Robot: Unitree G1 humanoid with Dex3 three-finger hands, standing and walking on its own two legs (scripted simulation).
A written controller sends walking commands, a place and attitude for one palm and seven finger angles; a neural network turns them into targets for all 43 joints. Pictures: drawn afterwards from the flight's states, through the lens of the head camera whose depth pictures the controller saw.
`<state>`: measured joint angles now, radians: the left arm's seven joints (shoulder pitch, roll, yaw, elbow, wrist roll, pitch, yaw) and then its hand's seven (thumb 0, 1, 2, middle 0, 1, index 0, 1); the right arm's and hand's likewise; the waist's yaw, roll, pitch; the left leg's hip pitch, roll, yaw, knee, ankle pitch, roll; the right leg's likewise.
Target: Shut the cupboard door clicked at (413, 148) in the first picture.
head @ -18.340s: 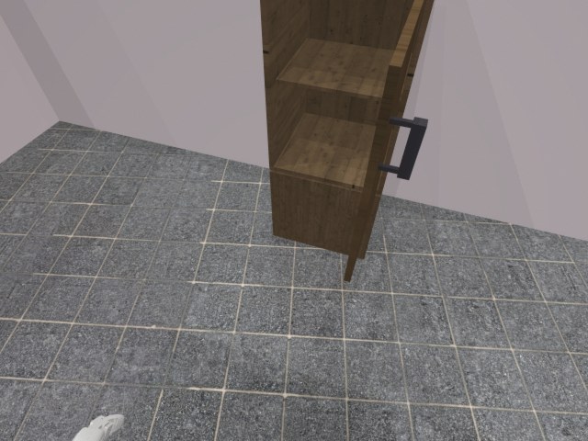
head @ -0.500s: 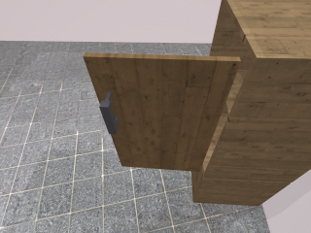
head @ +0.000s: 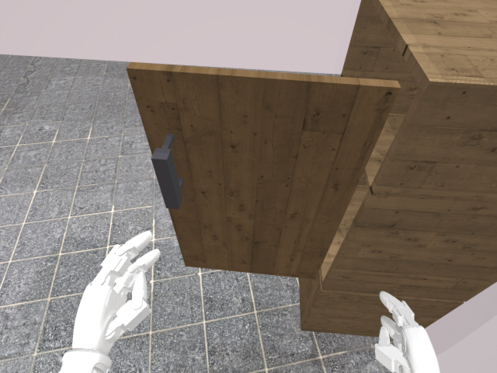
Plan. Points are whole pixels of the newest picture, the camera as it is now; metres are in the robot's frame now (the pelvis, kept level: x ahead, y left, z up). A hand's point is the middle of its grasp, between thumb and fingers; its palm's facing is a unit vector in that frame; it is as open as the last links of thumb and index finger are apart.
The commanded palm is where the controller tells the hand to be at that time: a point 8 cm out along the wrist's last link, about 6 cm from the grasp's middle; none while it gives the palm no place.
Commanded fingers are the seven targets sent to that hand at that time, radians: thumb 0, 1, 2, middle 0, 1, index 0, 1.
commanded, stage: raise the hand and make a fist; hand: left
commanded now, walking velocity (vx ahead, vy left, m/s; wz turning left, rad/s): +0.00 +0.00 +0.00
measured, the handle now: (171, 171) +0.42 +0.15 +0.10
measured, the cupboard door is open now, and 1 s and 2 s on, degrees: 89 89 89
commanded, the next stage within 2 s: bring the fist close to the handle in 1.62 s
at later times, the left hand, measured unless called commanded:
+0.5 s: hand (119, 344) +0.17 +0.18 +0.02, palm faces -0.12 -0.99 -0.02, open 4.3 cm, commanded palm +0.14 +0.25 +0.04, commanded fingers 0.00 0.90 0.90 -0.93 -1.10 -0.93 -1.10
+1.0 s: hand (77, 306) +0.20 +0.22 +0.09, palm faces -0.01 -1.00 -0.06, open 3.1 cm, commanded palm +0.17 +0.27 +0.08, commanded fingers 0.00 0.90 0.90 -1.30 -1.50 -1.30 -1.50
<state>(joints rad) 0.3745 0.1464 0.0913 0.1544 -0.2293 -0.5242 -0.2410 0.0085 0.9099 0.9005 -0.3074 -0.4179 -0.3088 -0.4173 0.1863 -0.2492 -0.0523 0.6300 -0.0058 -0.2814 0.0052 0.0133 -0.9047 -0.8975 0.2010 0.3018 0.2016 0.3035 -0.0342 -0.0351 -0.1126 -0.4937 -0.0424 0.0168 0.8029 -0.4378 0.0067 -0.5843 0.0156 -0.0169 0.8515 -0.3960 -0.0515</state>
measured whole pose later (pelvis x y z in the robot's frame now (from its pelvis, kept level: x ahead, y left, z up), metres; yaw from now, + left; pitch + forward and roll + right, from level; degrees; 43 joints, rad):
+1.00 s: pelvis -0.01 +0.03 -0.01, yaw +2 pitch +7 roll -2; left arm 0.39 0.28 0.16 -0.20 -0.30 -0.23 -0.28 0.02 0.90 0.90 -1.21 -1.40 -1.21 -1.40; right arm 0.25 -0.25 0.06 0.46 0.04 -0.22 -0.05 0.01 -0.90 -0.90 0.20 0.30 0.20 0.30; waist 0.03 0.04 -0.10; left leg -0.58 -0.04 -0.04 0.95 -0.49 0.05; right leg -0.60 0.01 -0.07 0.88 -0.41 -0.02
